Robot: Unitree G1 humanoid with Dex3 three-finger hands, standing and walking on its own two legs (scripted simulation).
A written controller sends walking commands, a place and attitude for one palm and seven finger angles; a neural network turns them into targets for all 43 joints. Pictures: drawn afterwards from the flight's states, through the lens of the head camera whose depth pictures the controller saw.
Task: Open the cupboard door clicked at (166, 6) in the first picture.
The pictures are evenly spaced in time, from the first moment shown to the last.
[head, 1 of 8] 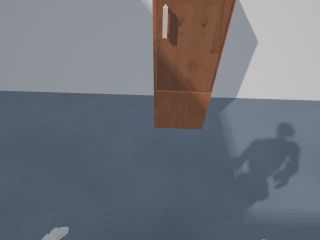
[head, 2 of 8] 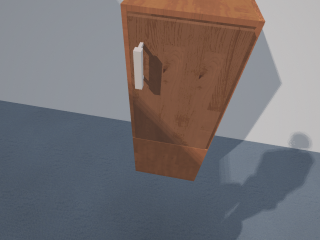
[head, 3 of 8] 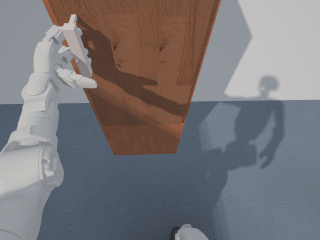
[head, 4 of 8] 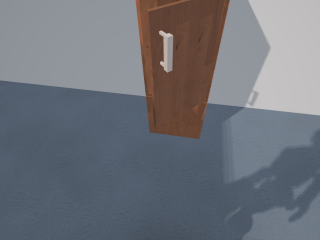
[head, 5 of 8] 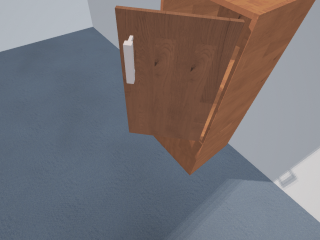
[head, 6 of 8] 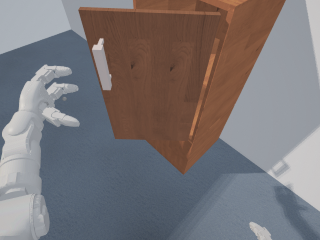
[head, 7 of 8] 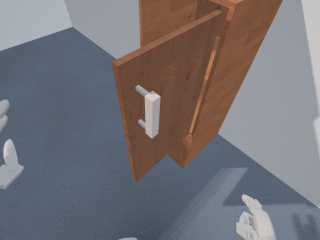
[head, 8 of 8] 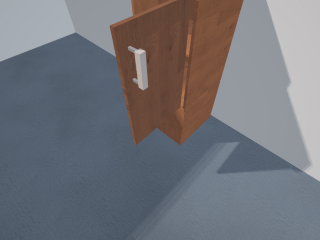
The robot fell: no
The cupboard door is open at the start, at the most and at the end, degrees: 0 92 91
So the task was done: yes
